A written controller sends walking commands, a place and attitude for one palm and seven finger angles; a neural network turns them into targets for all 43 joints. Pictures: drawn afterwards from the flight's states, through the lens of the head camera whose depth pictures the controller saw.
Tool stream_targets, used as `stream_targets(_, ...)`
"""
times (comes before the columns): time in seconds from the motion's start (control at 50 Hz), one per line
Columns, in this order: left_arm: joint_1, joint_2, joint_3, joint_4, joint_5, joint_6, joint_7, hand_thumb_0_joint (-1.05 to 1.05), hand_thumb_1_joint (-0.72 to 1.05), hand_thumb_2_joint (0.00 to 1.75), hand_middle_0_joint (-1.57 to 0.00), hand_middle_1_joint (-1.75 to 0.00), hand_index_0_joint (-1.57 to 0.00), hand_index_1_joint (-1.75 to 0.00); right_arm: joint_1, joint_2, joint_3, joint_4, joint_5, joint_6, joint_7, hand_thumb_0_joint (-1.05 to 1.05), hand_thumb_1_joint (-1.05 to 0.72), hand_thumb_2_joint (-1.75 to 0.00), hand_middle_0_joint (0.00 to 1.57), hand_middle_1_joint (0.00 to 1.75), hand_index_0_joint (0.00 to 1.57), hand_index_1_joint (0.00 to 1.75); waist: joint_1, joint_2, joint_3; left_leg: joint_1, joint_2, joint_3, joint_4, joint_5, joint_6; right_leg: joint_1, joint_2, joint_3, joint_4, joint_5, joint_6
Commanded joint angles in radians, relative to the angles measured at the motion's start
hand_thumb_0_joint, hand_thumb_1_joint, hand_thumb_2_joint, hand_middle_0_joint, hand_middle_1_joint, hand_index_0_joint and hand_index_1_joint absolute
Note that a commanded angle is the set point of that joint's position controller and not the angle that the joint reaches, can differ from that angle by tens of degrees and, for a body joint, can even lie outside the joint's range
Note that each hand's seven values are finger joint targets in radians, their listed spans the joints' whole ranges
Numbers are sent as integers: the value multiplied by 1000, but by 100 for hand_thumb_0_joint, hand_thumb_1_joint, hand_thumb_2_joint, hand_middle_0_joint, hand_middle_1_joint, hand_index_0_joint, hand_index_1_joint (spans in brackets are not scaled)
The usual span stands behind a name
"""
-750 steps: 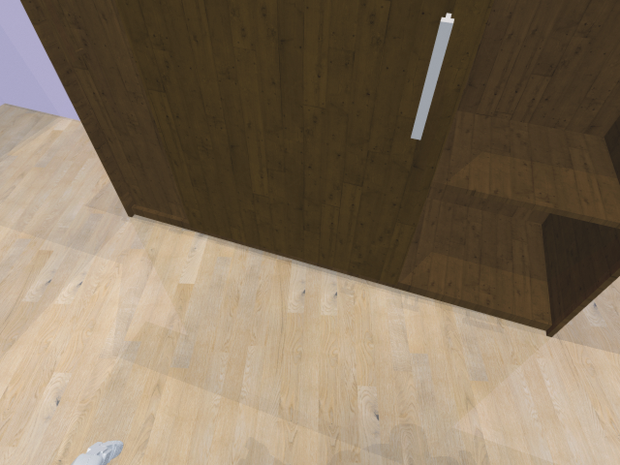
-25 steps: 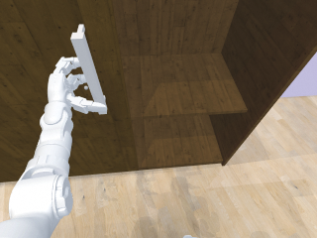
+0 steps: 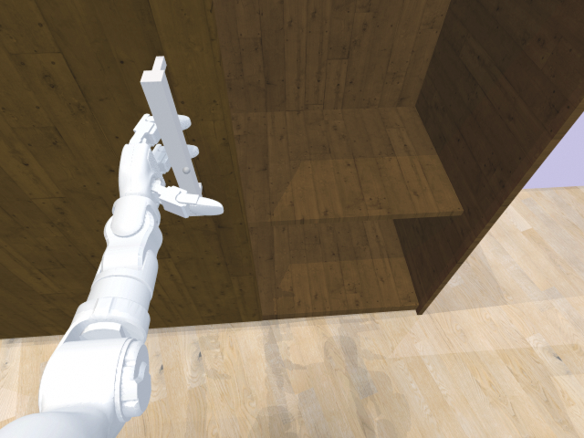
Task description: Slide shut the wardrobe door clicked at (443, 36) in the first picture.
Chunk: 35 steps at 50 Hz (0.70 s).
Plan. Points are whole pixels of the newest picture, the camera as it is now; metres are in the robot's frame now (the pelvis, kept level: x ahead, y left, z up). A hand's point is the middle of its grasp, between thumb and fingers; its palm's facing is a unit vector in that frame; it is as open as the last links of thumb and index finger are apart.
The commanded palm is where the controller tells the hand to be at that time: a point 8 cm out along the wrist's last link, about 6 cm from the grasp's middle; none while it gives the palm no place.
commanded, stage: slide the fingers in behind the handle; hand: left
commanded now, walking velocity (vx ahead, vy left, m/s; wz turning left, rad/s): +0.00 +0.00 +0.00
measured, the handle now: (181, 146) +0.51 +0.16 +0.11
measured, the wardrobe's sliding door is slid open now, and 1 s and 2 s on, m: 0.55 0.55 0.55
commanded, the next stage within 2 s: grip the handle and tug to test in 0.66 s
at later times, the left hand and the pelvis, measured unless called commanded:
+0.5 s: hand (190, 173) +0.45 +0.13 +0.11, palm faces +0.06 -1.00 +0.00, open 14.2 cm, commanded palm +0.41 +0.19 +0.12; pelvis -0.01 +0.00 +0.00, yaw -1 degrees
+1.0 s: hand (190, 170) +0.45 +0.13 +0.11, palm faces +0.05 -1.00 +0.00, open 12.6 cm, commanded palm +0.43 +0.18 +0.12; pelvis +0.00 +0.00 +0.00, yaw +0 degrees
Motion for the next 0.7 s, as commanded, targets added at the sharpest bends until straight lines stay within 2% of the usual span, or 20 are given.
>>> stream_targets(0.0,-446,188,20,-200,-8,-61,6,0,-50,30,-30,-120,-30,-120,60,-143,-46,-86,-2,-31,-5,0,-90,-90,20,30,20,30,-9,-57,-344,151,-52,-10,-73,306,33,183,45,-14,-67,387,-18)
stream_targets(0.08,-489,176,2,-207,-2,-65,11,0,-50,30,-30,-120,-30,-120,51,-140,-43,-85,-2,-34,-9,0,-90,-90,20,30,20,30,-13,-12,-312,145,-56,-6,-79,266,34,168,40,-9,-79,348,-21)
stream_targets(0.12,-482,181,11,-220,-3,-74,13,0,-50,30,-30,-120,-30,-120,55,-137,-44,-84,-3,-38,-7,0,-90,-90,20,30,20,30,-5,6,-356,168,-56,-8,-77,285,32,176,43,-6,-73,360,-22)
stream_targets(0.14,-479,185,17,-219,-6,-79,15,0,-50,30,-30,-120,-30,-120,54,-136,-46,-84,-3,-40,-8,0,-90,-90,20,30,20,30,-8,-25,-358,164,-54,-7,-75,284,33,180,43,-8,-73,362,-19)
stream_targets(0.18,-475,182,15,-211,-6,-83,15,0,-50,30,-30,-120,-30,-120,56,-139,-46,-81,-5,-42,-8,0,-90,-90,20,30,20,30,-4,-12,-353,160,-55,-8,-75,288,31,182,43,-7,-71,363,-22)
stream_targets(0.2,-488,182,15,-207,-7,-85,14,0,-50,30,-30,-120,-30,-120,58,-139,-44,-78,-4,-44,-7,0,-90,-90,20,30,20,30,-13,-36,-355,160,-54,-9,-76,281,33,180,45,-7,-73,363,-18)
stream_targets(0.22,-477,214,37,-205,-3,-89,13,0,-50,30,-30,-120,-30,-120,58,-142,-47,-78,-4,-43,-8,0,-90,-90,20,30,20,30,-2,-25,-354,151,-54,-6,-76,279,32,187,43,-4,-71,363,-19)
stream_targets(0.26,-494,180,6,-227,-2,-95,9,0,-50,30,-30,-120,-30,-120,54,-135,-45,-82,-3,-46,-7,0,-90,-90,20,30,20,30,-10,-3,-361,165,-55,-4,-76,287,33,181,44,-4,-70,370,-20)
stream_targets(0.28,-476,204,29,-219,-1,-96,12,0,-50,30,-30,-120,-30,-120,58,-140,-48,-81,-5,-44,-7,0,-90,-90,20,30,20,30,1,-7,-362,160,-55,-8,-75,292,32,191,43,-5,-68,369,-23)
stream_targets(0.32,-472,176,10,-233,-8,-97,9,0,-50,30,-30,-120,-30,-120,51,-136,-47,-85,-2,-47,-6,0,-90,-90,20,30,20,30,-5,1,-361,171,-54,-2,-75,297,32,183,45,-4,-71,377,-20)
stream_targets(0.36,-448,210,41,-228,-16,-95,10,0,-50,30,-30,-120,-30,-120,50,-142,-48,-86,-2,-49,-7,0,-90,-90,20,30,20,30,3,-33,-364,152,-53,-1,-81,279,32,204,45,-2,-74,370,-18)
stream_targets(0.38,-452,224,48,-244,-12,-99,10,0,-50,30,-30,-120,-30,-120,53,-144,-47,-85,-5,-47,-9,0,-90,-90,20,30,20,30,9,-9,-372,157,-55,-2,-81,291,32,214,43,-2,-72,377,-22)
stream_targets(0.44,-419,205,37,-248,-11,-95,10,0,-50,30,-30,-120,-30,-120,47,-139,-48,-90,-1,-48,-8,0,-90,-90,20,30,20,30,8,-18,-358,159,-52,1,-82,309,32,209,45,-4,-72,396,-20)
stream_targets(0.46,-436,184,23,-266,-15,-95,9,0,-50,30,-30,-120,-30,-120,44,-136,-48,-91,-1,-50,-6,0,-90,-90,20,30,20,30,2,6,-359,171,-53,6,-80,310,31,199,45,-4,-74,398,-19)
stream_targets(0.48,-422,230,64,-257,-14,-93,16,0,-50,30,-30,-120,-30,-120,52,-142,-51,-86,-5,-48,-8,0,-90,-90,20,30,20,30,13,-15,-363,161,-53,1,-79,314,32,217,44,-3,-72,400,-21)
stream_targets(0.5,-398,238,71,-269,-13,-92,15,0,-50,30,-30,-120,-30,-120,52,-143,-51,-92,-3,-47,-6,0,-90,-90,20,30,20,30,18,-16,-385,166,-53,3,-83,326,32,232,45,-3,-68,416,-20)
stream_targets(0.56,-392,208,49,-280,-18,-85,11,0,-50,30,-30,-120,-30,-120,43,-137,-49,-95,-1,-49,-7,0,-90,-90,20,30,20,30,15,-2,-363,168,-51,5,-86,326,29,219,45,-5,-72,410,-21)
stream_targets(0.58,-389,222,57,-269,-16,-83,14,0,-50,30,-30,-120,-30,-120,47,-143,-49,-91,-2,-47,-8,0,-90,-90,20,30,20,30,14,-28,-352,157,-51,0,-87,318,31,223,45,-7,-74,401,-22)
stream_targets(0.6,-393,206,41,-258,-12,-78,14,0,-50,30,-30,-120,-30,-120,43,-140,-49,-91,0,-47,-8,0,-90,-90,20,30,20,30,6,-6,-341,161,-50,5,-88,311,30,204,45,-6,-76,395,-20)
stream_targets(0.68,-428,238,64,-230,-6,-73,21,0,-50,30,-30,-120,-30,-120,54,-147,-50,-80,-3,-44,-11,0,-90,-90,20,30,20,30,3,-24,-325,147,-52,0,-87,291,31,196,43,-5,-80,371,-20)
